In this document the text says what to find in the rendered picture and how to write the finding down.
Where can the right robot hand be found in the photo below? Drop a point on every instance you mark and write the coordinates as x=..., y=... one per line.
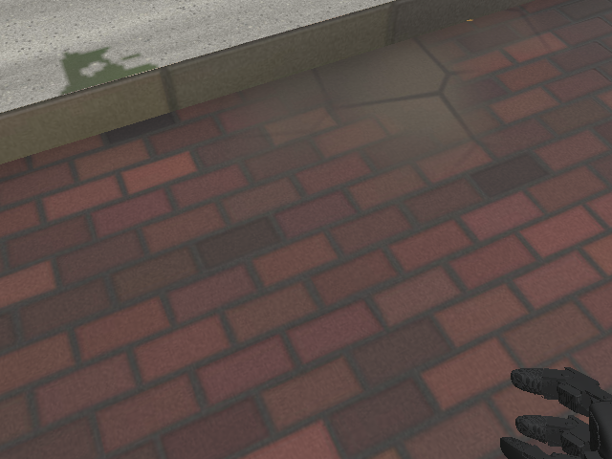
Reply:
x=579, y=393

